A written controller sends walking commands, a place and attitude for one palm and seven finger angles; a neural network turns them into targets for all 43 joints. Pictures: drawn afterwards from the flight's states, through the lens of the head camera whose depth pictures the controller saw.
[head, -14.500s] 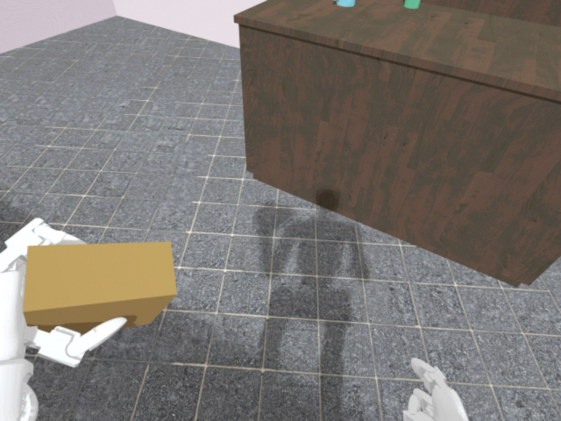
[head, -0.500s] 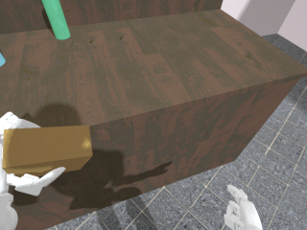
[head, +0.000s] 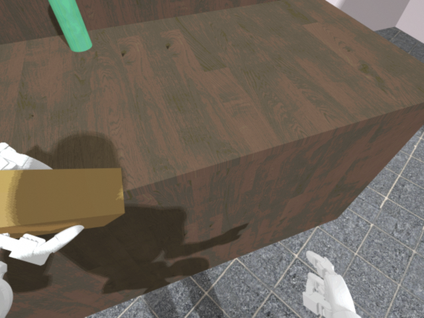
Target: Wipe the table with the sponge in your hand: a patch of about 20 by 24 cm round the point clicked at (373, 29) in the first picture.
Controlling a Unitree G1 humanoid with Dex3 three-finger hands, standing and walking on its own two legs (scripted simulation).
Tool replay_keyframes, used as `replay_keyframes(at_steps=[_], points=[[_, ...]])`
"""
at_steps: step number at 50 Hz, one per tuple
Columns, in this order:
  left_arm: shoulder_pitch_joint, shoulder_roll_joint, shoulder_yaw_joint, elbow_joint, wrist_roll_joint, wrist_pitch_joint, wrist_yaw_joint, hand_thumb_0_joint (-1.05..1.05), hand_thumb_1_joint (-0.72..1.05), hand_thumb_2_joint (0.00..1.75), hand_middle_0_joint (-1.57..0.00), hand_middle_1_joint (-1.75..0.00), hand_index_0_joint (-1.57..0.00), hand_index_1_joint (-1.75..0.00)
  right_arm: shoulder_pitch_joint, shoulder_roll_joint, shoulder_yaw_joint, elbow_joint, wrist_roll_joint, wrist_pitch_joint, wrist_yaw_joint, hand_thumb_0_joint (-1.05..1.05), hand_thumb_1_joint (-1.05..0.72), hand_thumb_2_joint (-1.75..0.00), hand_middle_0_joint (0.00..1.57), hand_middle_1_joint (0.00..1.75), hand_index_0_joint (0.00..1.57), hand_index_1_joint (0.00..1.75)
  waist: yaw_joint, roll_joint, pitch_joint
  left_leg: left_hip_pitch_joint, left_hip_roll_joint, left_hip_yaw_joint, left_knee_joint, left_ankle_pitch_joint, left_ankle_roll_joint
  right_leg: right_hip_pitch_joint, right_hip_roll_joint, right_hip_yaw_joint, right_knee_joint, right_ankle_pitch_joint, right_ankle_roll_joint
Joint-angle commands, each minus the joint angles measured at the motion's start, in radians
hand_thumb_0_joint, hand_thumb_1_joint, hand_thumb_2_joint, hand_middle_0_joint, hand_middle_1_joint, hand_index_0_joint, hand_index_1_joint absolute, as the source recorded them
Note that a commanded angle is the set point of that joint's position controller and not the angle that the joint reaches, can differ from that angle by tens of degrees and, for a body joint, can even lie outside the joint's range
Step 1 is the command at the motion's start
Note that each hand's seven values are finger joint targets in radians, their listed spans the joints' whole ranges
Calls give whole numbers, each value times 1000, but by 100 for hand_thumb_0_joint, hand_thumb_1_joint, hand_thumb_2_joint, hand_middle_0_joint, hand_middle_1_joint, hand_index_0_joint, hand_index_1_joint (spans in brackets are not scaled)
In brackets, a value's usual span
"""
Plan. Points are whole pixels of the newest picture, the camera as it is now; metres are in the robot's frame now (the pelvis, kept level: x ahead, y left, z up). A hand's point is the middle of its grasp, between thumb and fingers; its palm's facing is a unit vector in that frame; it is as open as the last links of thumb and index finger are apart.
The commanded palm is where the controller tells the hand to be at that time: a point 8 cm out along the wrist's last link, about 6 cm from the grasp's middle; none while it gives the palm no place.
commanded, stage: shuffle to correct the standing spot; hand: left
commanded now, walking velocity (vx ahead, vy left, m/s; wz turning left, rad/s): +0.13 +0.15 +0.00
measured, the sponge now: (79, 203) +0.24 +0.20 +0.16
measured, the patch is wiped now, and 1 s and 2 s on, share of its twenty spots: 0.00 0.00 0.00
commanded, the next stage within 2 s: come to a stop and stand still in 0.08 s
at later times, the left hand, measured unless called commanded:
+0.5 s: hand (0, 167) +0.27 +0.30 +0.19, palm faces +0.37 -0.84 -0.39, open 10.3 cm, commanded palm +0.21 +0.34 +0.20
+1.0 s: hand out of the picture +0.25 +0.34 +0.19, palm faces +0.35 -0.88 -0.32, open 10.3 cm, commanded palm +0.19 +0.38 +0.20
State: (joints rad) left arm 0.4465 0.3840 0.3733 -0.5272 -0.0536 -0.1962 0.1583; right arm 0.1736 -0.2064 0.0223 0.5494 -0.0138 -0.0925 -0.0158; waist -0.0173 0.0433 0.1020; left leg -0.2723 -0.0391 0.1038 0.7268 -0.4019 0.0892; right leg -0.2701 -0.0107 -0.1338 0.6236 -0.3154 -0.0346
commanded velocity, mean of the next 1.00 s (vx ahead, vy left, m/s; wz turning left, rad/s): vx -0.02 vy -0.04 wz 0.00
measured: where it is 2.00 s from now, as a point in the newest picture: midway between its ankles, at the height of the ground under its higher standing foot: outside the picture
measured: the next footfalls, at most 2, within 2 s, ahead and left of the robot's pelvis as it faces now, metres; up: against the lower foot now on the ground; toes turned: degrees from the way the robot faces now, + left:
left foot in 0.24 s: +0.13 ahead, +0.21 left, +0.00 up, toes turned -1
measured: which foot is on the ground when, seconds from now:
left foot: down 0.00-0.00, up 0.02-0.22, down 0.24-1.00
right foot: down 0.00-1.00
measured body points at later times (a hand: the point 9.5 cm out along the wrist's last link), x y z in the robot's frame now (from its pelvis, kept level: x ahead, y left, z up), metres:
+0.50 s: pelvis +0.05 +0.07 +0.01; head +0.08 +0.07 +0.46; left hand +0.25 +0.34 +0.22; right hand +0.22 -0.14 -0.07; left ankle +0.09 +0.22 -0.72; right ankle +0.02 -0.07 -0.72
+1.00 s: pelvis +0.02 +0.11 +0.02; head +0.04 +0.13 +0.46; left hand +0.23 +0.39 +0.21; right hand +0.18 -0.14 -0.05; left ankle +0.09 +0.21 -0.72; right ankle +0.02 -0.07 -0.72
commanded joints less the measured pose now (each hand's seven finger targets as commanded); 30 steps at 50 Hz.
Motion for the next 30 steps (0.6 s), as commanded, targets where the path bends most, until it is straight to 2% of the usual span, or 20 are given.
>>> replay_keyframes(at_steps=[1,2,3,6,9,10,11,12,13,14,15,16,18,20,21,22,23,25,27,30], points=[[-3,165,139,-226,-34,-74,13,0,10,130,-120,-160,-120,-160,-77,-146,-85,-140,20,-24,8,0,-90,-90,20,30,20,30,27,-147,-139,-463,73,-195,565,-114,-90,274,-461,682,-342,66,-244],[-3,176,155,-233,-30,-77,12,0,10,130,-120,-160,-120,-160,-82,-137,-71,-125,19,-14,14,0,-90,-90,20,30,20,30,21,-108,-101,-486,118,-237,564,-95,-87,232,-441,594,-319,102,-225],[-6,173,151,-218,-16,-85,12,0,10,130,-120,-160,-120,-160,-90,-130,-64,-106,19,-6,17,0,-90,-90,20,30,20,30,13,-77,-94,-457,141,-233,535,-45,-88,194,-396,481,-298,207,-194],[-63,178,143,-243,5,-105,23,0,10,130,-120,-160,-120,-160,-96,-112,-67,-93,20,-7,0,0,-90,-90,20,30,20,30,9,-88,-143,-224,153,-150,241,31,-78,95,-320,263,-235,376,-126],[-44,171,146,-239,0,-89,23,0,10,130,-120,-160,-120,-160,-89,-95,-78,-96,22,-31,-21,0,-90,-90,20,30,20,30,18,-138,-162,56,60,29,-100,197,-80,48,-219,131,-148,288,-49],[-25,170,146,-232,-2,-82,23,0,10,130,-120,-160,-120,-160,-88,-108,-88,-104,26,-39,-35,0,-90,-90,20,30,20,30,12,-70,-152,130,54,16,-181,241,-80,17,-177,101,-49,244,-18],[-29,154,139,-255,-10,-82,18,0,10,130,-120,-160,-120,-160,-84,-117,-91,-117,30,-43,-43,0,-90,-90,20,30,20,30,21,65,-176,179,127,-121,-237,349,-45,-25,-92,56,92,167,29],[-57,161,150,-275,-14,-85,16,0,10,130,-120,-160,-120,-160,-79,-134,-93,-129,32,-45,-47,0,-90,-90,20,30,20,30,19,180,-188,208,241,-296,-310,452,7,-117,-6,33,217,-63,67],[-69,164,157,-228,-21,-91,10,0,10,130,-120,-160,-120,-160,-69,-140,-99,-131,33,-53,-47,0,-90,-90,20,30,20,30,22,132,-183,131,291,-388,-377,445,36,-114,29,68,282,-227,65],[-40,162,167,-147,-22,-72,8,0,10,130,-120,-160,-120,-160,-73,-116,-91,-111,33,-59,-44,0,-90,-90,20,30,20,30,19,157,-156,94,297,-367,-366,532,61,-99,17,93,237,-206,68],[-54,192,193,-166,-18,-68,6,0,10,130,-120,-160,-120,-160,-78,-111,-86,-108,28,-66,-40,0,-90,-90,20,30,20,30,25,191,-175,107,286,-324,-338,625,52,-68,11,100,178,-154,67],[-45,194,190,-186,-6,-68,3,0,10,130,-120,-160,-120,-160,-83,-101,-75,-111,25,-71,-31,0,-90,-90,20,30,20,30,27,159,-202,107,270,-267,-293,672,30,-3,9,94,58,-83,61],[-9,188,179,-225,-2,-56,-6,0,10,130,-120,-160,-120,-160,-97,-101,-63,-125,25,-79,-18,0,-90,-90,20,30,20,30,38,109,-226,29,208,-154,-223,558,-39,150,14,100,-153,205,52],[50,120,120,-238,-17,-35,-15,0,10,130,-120,-160,-120,-160,-77,-88,-73,-132,36,-75,-12,0,-90,-90,20,30,20,30,19,-156,-247,44,112,-76,-115,478,-100,159,-33,177,-195,459,16],[52,122,117,-254,-19,-27,-16,0,10,130,-120,-160,-120,-160,-70,-95,-77,-128,32,-71,-13,0,-90,-90,20,30,20,30,16,-158,-255,57,95,-60,-104,474,-111,143,-58,185,-187,516,-1],[42,130,121,-258,-21,-21,-15,0,10,130,-120,-160,-120,-160,-77,-89,-70,-121,28,-67,-17,0,-90,-90,20,30,20,30,17,-102,-254,71,94,-55,-135,468,-113,118,-56,172,-184,500,7],[28,126,116,-266,-22,-17,-15,0,10,130,-120,-160,-120,-160,-80,-88,-65,-118,24,-65,-22,0,-90,-90,20,30,20,30,19,-18,-252,92,102,-59,-185,483,-112,102,-31,149,-179,441,25],[15,150,132,-256,-22,-3,-15,0,10,130,-120,-160,-120,-160,-95,-93,-60,-119,19,-63,-37,0,-90,-90,20,30,20,30,29,67,-244,120,143,-93,-272,502,-98,80,25,104,-167,319,61],[-19,131,116,-225,-21,5,-16,0,10,130,-120,-160,-120,-160,-94,-90,-57,-124,21,-56,-47,0,-90,-90,20,30,20,30,33,81,-227,82,163,-106,-315,429,-90,100,46,93,-185,243,68],[-54,124,101,-208,-21,13,-13,0,10,130,-120,-160,-120,-160,-97,-88,-54,-118,22,-54,-56,0,-90,-90,20,30,20,30,30,55,-223,92,120,-69,-316,302,-103,101,32,116,-253,244,57]])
